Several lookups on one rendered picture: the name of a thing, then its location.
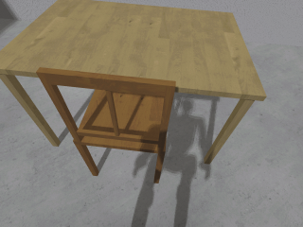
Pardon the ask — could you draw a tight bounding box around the table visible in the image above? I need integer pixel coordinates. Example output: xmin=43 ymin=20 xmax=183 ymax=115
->
xmin=0 ymin=0 xmax=267 ymax=165

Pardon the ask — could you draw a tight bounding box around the chair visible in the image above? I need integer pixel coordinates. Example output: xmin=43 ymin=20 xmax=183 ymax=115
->
xmin=36 ymin=67 xmax=176 ymax=183

